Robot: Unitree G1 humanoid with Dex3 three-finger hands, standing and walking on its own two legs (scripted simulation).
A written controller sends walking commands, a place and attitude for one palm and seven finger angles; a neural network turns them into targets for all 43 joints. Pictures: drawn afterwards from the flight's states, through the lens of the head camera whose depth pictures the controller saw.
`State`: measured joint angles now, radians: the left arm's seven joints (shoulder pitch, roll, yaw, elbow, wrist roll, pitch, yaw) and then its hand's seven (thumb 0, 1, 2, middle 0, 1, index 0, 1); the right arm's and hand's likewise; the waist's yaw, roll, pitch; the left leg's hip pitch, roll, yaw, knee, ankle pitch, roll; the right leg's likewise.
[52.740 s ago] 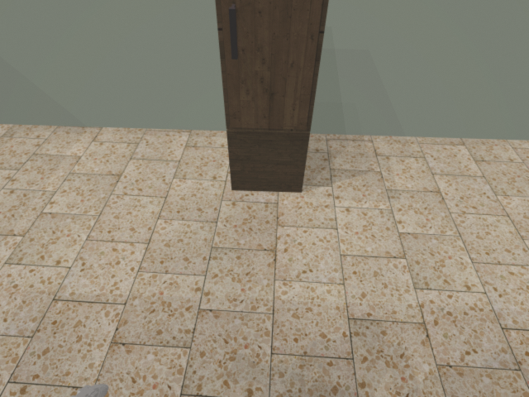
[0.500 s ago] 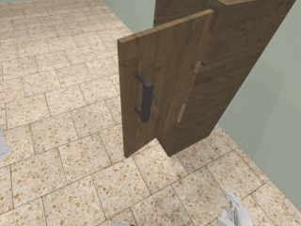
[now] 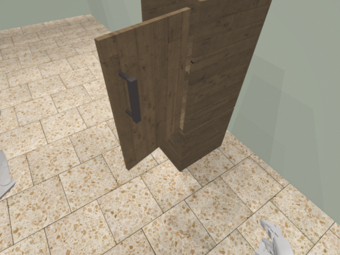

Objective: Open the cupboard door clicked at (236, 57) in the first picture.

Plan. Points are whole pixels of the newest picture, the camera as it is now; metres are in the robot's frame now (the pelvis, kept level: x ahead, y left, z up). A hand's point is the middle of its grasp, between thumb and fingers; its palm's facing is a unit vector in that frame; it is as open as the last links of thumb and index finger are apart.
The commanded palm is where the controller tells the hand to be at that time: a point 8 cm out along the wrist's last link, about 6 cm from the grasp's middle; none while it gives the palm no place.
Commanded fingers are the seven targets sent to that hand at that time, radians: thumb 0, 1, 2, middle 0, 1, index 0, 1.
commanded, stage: stop stepping back and stand still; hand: left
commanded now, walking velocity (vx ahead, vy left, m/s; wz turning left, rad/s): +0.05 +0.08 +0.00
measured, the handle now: (130, 98) +0.53 +0.16 +0.07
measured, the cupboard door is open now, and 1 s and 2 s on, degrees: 100 100 100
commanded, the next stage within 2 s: let the arm hang, fingers relaxed in 0.78 s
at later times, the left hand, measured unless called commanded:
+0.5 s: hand out of the picture +0.11 +0.29 +0.15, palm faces +0.48 -0.76 -0.43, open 7.4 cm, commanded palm +0.05 +0.31 +0.18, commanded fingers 0.00 0.90 0.90 -0.20 -0.30 -0.20 -0.30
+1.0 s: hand out of the picture +0.08 +0.30 -0.01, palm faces +0.19 -0.86 -0.47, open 7.4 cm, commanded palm none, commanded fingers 0.00 0.90 0.90 -0.20 -0.30 -0.20 -0.30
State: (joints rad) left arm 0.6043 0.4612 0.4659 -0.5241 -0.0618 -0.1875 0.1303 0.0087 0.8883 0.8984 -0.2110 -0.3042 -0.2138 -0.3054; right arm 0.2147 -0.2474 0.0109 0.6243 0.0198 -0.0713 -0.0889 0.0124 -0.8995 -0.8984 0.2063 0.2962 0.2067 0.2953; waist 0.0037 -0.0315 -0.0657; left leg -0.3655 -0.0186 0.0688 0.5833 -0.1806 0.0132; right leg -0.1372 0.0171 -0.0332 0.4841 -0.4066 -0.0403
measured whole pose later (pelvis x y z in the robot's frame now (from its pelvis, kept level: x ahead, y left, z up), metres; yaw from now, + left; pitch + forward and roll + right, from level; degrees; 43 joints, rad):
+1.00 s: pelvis -0.11 +0.03 +0.00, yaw +3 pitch +1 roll +0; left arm 0.30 0.36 0.17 0.22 0.03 -0.03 0.02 0.00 0.90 0.90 -0.19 -0.30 -0.20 -0.30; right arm 0.13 -0.30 0.00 0.79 -0.01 -0.08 -0.01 0.01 -0.90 -0.90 0.21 0.30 0.21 0.30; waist 0.01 0.06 -0.01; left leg -0.37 -0.07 0.00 0.53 -0.16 0.07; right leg -0.29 -0.02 -0.07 0.57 -0.29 -0.01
